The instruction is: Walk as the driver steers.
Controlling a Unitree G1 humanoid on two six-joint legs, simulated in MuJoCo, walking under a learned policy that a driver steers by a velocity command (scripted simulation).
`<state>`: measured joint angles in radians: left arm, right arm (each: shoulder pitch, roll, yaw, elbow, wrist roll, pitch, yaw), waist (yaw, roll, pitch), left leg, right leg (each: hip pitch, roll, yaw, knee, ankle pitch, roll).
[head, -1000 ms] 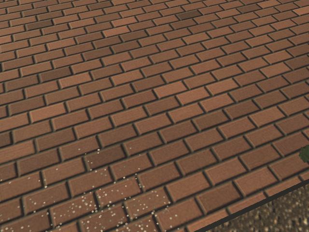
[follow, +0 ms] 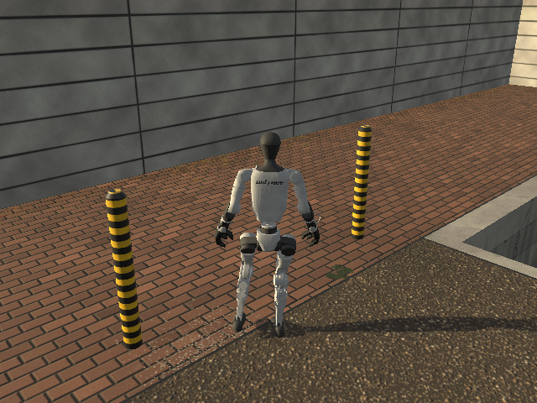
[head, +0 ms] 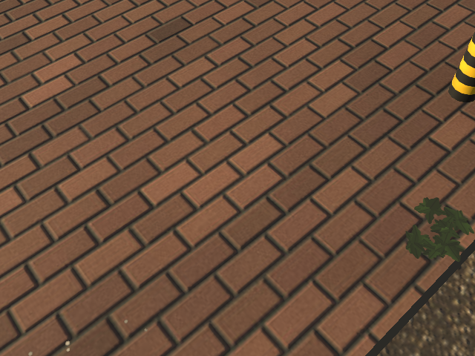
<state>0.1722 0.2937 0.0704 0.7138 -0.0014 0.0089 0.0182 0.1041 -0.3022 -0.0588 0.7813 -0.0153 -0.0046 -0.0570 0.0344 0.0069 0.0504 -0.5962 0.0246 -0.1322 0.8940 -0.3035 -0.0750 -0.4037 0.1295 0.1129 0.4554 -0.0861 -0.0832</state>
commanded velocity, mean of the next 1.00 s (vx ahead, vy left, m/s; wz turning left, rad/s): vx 0.06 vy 0.00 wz -0.57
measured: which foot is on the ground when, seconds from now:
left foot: up 0.00-0.14, down 0.16-0.60, up 0.62-1.00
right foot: down 0.00-0.16, up 0.18-0.58, down 0.60-1.00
